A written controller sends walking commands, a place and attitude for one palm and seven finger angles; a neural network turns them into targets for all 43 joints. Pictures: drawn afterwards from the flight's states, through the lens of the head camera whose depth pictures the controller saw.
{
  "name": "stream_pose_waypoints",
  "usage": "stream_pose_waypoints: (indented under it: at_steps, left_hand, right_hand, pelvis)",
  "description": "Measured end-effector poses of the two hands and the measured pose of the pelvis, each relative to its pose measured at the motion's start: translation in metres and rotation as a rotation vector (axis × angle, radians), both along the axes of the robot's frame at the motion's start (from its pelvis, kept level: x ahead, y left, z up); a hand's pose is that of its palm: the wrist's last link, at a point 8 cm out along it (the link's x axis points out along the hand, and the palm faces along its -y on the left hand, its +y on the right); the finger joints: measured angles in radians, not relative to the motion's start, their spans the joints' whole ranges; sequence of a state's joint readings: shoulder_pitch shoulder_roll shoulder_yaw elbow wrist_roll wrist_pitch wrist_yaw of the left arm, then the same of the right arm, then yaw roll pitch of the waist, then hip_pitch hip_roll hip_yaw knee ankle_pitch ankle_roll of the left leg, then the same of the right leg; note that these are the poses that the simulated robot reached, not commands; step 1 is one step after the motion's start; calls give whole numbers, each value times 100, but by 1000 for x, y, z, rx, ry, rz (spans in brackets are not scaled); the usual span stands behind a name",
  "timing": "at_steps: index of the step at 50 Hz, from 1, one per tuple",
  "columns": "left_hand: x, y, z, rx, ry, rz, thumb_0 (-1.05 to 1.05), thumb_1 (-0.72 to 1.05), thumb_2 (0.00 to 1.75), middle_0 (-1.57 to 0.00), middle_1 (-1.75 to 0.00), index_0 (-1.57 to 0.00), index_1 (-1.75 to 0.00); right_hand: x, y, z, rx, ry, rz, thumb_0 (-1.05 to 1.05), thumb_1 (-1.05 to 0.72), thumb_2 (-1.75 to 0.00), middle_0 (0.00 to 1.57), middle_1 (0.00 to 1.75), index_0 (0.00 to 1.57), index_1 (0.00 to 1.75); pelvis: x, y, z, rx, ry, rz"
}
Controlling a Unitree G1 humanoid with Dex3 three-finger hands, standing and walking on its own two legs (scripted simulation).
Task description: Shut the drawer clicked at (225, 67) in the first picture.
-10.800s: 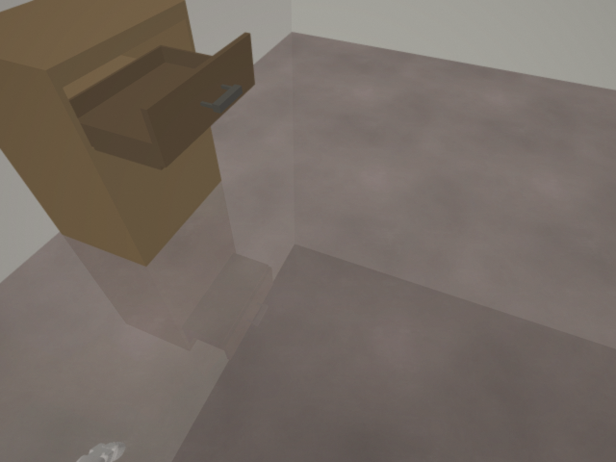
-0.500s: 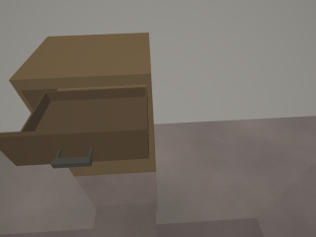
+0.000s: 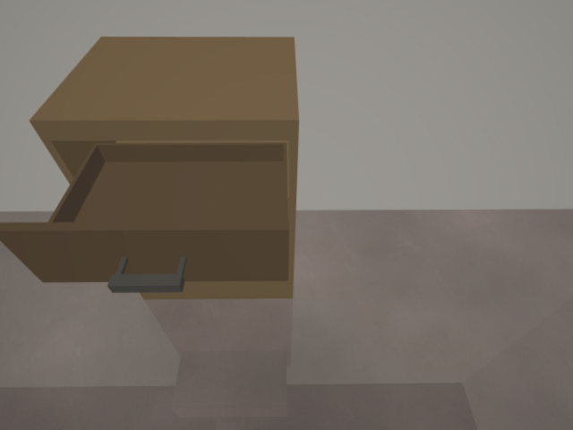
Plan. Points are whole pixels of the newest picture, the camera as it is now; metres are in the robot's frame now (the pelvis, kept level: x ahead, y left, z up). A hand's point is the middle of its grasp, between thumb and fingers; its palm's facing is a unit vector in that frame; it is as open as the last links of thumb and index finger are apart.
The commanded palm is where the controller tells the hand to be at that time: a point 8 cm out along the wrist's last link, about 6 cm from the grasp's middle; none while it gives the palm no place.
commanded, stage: shuffle to correct the standing spot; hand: left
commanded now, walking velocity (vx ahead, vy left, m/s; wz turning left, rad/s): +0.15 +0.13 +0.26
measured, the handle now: (150, 272) +0.40 +0.30 -0.10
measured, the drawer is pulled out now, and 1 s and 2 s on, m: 0.26 0.26 0.26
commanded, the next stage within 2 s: come to a stop and stand still in 0.30 s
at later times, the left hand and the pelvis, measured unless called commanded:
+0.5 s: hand out of the picture +0.13 +0.22 -0.16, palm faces +0.09 -0.98 -0.20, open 7.4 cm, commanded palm none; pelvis +0.06 +0.04 +0.00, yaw +5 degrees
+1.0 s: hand out of the picture +0.11 +0.22 -0.16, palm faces +0.11 -0.95 -0.28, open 7.3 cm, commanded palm none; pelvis +0.11 +0.03 +0.01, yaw +4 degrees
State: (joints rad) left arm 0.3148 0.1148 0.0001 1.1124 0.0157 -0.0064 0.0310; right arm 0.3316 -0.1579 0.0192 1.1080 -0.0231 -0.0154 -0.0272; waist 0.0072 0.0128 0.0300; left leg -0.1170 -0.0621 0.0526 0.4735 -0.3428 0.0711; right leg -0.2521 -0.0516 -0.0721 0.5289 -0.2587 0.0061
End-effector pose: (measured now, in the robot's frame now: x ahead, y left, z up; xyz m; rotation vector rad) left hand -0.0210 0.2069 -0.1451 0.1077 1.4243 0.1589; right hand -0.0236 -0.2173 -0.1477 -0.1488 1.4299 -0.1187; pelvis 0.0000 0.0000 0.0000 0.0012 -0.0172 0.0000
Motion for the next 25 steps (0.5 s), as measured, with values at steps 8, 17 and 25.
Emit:
stream_pose_waypoints:
  at_steps: [8,17,25]
  left_hand:
    - [-1,16,-14,-6,-8,83,1,91,90,-20,-30,-21,-30]
    - [52,52,-1,18,-43,64,1,91,90,-19,-30,-20,-30]
    - [143,60,12,44,-190,5,1,91,90,-19,-30,-20,-29]
  right_hand:
    - [27,-1,2,-50,24,58,0,-91,-90,20,30,19,30]
    - [47,27,14,-43,-13,70,0,-91,-90,19,30,19,30]
    - [40,46,10,14,74,50,0,-91,-90,20,30,20,30]
  pelvis:
    - [13,12,-9,-12,11,59]
    - [38,33,2,-29,11,75]
    - [62,36,3,-13,22,83]
